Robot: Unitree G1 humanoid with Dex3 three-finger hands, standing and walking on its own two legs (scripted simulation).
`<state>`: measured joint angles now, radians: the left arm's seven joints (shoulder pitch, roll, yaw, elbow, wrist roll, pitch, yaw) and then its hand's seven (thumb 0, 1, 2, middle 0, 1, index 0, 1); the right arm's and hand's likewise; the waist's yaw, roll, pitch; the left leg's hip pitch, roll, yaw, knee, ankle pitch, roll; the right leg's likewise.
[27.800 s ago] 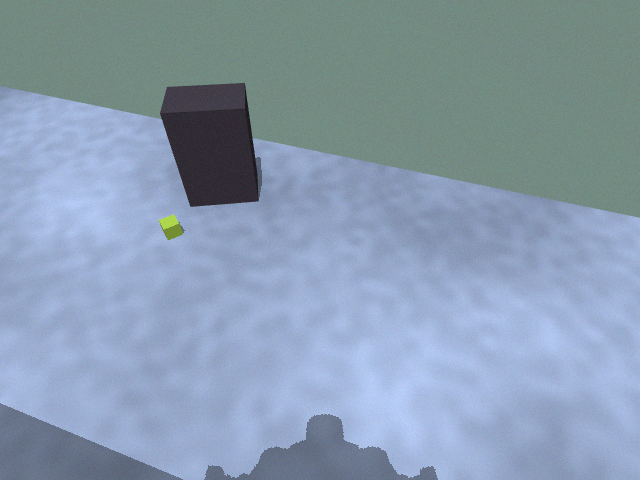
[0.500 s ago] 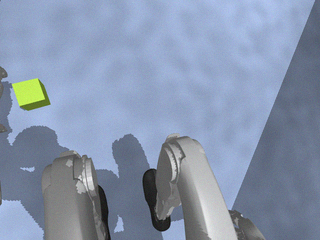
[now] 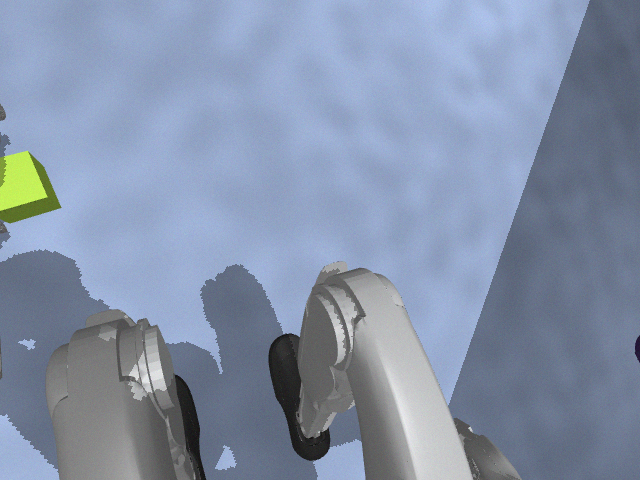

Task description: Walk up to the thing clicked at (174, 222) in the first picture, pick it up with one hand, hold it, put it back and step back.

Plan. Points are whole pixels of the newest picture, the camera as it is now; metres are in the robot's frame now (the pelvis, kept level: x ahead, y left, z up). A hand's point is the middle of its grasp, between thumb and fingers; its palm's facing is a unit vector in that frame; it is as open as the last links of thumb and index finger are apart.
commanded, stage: approach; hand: left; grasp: from above
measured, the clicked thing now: (18, 188) +0.49 +0.29 -0.29
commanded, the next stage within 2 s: rest palm in 0.48 s
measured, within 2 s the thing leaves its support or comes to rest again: neither
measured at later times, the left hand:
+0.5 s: hand out of the picture +0.43 +0.30 -0.21, palm faces -0.61 -0.18 -0.77, open 13.7 cm
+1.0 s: hand (13, 179) +0.49 +0.28 -0.24, palm faces -0.38 -0.15 -0.91, open 14.2 cm
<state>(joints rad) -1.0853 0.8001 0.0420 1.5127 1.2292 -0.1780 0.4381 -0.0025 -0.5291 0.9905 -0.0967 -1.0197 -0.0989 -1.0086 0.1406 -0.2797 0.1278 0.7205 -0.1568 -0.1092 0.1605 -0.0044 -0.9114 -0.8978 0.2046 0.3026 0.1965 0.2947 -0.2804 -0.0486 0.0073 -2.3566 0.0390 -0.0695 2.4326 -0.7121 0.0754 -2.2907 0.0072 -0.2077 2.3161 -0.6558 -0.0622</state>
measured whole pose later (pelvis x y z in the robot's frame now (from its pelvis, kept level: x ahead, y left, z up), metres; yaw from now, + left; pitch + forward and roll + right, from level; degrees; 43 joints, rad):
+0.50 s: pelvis -0.01 -0.01 +0.01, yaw +0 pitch +34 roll -8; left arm -1.03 0.84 0.05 1.60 1.10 -0.14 0.29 0.00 -0.45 0.90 -0.13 -1.03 -0.15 -1.00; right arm 0.20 -0.32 0.20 0.65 -0.12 -0.06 0.16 0.00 -0.91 -0.90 0.21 0.30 0.20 0.29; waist -0.31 -0.03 0.07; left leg -2.32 0.04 -0.09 2.41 -0.69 0.06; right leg -2.26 0.01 -0.22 2.29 -0.63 -0.08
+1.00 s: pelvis +0.00 +0.01 -0.02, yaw -2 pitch +33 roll -12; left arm -1.17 0.89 0.13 1.73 1.28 -0.12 0.62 0.00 -0.54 1.00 -0.09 -1.01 -0.08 -1.01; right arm 0.11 -0.30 0.21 0.67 -0.22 -0.20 0.27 -0.01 -0.92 -0.90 0.20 0.30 0.19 0.29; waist -0.38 -0.08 0.09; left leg -2.39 0.04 -0.10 2.50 -0.72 0.09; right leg -2.30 0.01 -0.24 2.35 -0.65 -0.05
